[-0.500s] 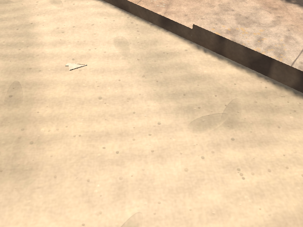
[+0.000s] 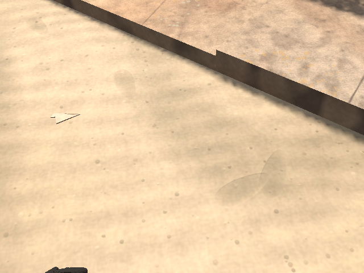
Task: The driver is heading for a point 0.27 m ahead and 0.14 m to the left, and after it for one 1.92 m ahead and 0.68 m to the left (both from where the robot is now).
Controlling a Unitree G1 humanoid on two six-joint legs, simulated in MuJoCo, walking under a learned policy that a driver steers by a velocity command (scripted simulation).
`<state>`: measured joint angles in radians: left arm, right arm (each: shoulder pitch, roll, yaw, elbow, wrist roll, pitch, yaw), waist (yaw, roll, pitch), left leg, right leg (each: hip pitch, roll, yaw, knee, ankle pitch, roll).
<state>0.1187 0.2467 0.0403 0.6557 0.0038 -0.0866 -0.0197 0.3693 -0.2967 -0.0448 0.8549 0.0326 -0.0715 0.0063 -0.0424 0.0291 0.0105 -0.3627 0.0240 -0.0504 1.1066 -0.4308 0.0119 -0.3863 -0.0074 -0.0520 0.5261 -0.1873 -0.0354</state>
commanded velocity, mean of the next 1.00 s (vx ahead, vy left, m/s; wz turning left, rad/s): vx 0.47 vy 0.00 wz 0.52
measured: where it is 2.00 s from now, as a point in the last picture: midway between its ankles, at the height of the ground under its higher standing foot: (127, 210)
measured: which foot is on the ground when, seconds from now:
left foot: up 0.00-0.40, down 0.42-0.90, up 0.92-1.00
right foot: down 0.00-0.42, up 0.44-0.88, down 0.90-1.00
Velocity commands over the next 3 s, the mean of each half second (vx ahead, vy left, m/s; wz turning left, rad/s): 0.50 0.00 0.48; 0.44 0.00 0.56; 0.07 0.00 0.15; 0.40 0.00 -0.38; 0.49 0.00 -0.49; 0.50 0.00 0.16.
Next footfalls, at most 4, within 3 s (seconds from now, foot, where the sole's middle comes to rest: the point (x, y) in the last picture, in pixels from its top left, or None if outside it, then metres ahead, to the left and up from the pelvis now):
0.42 left None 0.35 0.18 -0.77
0.90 right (166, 220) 0.68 0.09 -0.77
1.36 left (114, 266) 0.51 0.28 -0.77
1.78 right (156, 199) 0.77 0.13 -0.77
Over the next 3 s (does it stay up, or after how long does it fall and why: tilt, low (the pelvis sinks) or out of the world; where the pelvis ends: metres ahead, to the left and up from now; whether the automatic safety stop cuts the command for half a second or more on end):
stays up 1.27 0.29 0.01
